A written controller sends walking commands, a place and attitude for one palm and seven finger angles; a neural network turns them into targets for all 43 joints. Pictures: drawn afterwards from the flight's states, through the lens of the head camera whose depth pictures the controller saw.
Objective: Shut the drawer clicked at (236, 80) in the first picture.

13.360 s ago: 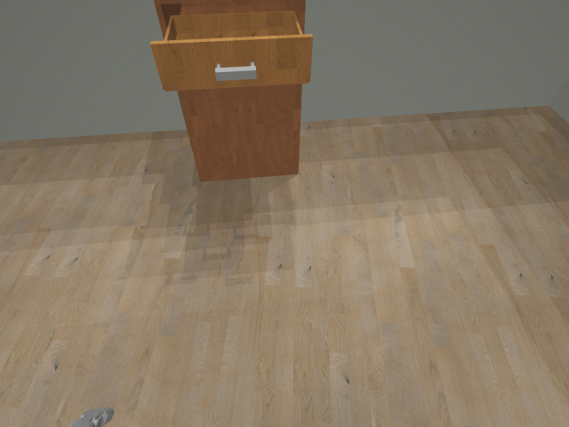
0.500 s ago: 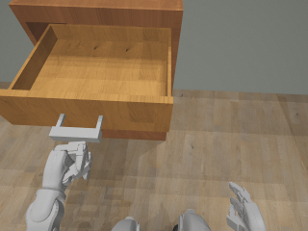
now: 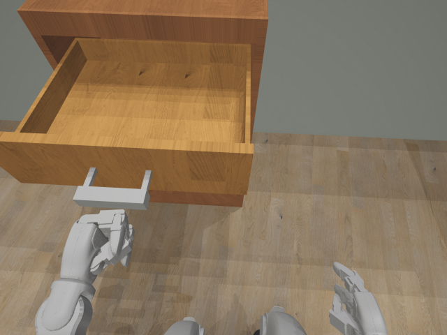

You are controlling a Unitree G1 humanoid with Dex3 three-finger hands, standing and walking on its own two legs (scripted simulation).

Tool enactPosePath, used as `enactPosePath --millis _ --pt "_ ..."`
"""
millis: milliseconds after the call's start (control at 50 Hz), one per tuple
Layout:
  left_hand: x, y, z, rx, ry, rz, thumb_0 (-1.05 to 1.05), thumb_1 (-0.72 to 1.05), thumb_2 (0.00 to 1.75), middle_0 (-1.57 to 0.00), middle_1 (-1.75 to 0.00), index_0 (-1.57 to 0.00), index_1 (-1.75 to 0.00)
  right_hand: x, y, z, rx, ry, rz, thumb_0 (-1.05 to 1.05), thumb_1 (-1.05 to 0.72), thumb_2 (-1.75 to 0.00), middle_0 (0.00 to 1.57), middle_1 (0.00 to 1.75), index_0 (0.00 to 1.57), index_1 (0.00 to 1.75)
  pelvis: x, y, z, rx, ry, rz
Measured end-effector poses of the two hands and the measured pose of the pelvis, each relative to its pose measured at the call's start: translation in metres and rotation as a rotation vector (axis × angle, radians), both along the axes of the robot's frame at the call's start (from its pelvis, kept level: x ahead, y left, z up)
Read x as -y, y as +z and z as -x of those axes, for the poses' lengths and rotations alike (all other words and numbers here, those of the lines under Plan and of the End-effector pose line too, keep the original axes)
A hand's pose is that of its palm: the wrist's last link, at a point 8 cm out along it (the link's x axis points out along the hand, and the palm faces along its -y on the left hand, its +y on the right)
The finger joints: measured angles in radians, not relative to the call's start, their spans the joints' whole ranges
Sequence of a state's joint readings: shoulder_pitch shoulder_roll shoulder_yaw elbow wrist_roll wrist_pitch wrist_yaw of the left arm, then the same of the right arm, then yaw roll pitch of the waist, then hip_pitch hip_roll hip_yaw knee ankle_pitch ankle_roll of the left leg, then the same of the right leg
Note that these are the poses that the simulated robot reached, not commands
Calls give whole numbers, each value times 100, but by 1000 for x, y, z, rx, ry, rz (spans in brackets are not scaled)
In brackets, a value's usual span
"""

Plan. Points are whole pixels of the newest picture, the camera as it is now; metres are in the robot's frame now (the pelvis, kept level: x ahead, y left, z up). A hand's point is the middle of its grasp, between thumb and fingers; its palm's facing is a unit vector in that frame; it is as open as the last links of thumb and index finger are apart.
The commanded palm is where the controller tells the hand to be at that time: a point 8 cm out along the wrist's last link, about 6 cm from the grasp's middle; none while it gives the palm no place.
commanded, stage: push the drawer shut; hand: left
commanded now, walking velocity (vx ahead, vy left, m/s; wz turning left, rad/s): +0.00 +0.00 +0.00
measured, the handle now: (116, 186) +0.35 +0.21 +0.05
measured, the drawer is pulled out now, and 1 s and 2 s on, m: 0.29 0.19 0.08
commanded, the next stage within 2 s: none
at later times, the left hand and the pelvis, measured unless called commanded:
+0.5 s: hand (133, 216) +0.30 +0.17 +0.05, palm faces -0.04 -1.00 -0.07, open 3.0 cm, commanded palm +0.29 +0.22 +0.05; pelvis -0.01 +0.00 +0.00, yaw +0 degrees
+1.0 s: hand (140, 179) +0.37 +0.17 +0.05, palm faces -0.04 -1.00 -0.07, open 2.9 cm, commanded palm +0.36 +0.23 +0.05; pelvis -0.02 +0.00 +0.00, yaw -1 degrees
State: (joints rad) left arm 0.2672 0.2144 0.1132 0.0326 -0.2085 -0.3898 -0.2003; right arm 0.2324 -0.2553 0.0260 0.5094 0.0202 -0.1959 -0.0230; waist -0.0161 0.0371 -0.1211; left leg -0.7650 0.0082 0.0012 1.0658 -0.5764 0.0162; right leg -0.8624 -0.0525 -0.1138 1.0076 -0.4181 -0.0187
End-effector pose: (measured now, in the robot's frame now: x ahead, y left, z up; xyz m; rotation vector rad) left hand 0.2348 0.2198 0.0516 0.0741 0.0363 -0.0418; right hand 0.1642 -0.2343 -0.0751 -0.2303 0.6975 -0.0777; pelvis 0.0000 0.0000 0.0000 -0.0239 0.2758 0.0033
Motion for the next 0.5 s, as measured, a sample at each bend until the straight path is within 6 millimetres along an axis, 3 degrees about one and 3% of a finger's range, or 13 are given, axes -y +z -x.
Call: enactPosePath --millis 500 --pt "-1 -1 -46 24 3 0 -2 86 94 -140 -160 -140 -160 9 -12 29 -88 -20 15 1 -90 -90 20 30 20 30 4 1 15 6 6 -8"
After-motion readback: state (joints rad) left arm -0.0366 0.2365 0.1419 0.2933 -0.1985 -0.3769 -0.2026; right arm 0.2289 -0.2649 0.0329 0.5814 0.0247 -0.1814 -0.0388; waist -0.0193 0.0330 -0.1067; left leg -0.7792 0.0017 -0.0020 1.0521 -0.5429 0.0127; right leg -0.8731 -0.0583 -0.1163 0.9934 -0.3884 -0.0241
